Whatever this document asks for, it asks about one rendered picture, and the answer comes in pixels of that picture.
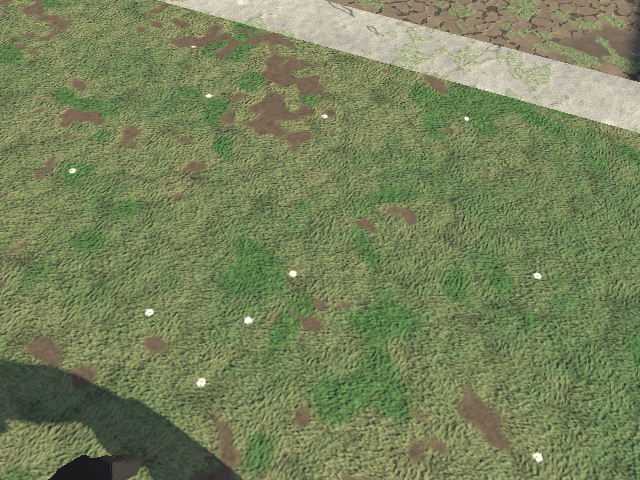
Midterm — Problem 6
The left robot hand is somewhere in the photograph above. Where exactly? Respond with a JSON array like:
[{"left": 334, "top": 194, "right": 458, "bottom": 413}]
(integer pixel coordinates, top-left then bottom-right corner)
[{"left": 48, "top": 455, "right": 140, "bottom": 480}]

